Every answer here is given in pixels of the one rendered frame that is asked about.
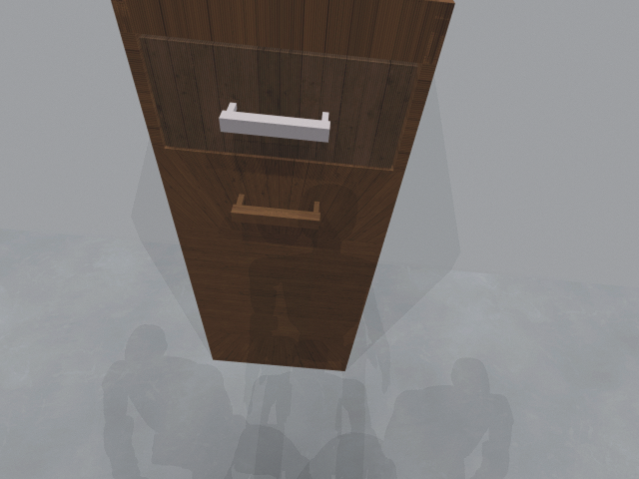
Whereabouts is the handle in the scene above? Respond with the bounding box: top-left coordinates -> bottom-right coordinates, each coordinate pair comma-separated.
231,205 -> 320,230
219,103 -> 330,143

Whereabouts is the drawer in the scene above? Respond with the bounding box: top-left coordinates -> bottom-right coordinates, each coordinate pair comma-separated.
139,34 -> 418,169

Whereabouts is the cabinet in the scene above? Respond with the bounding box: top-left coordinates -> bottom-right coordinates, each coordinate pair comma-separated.
111,0 -> 455,371

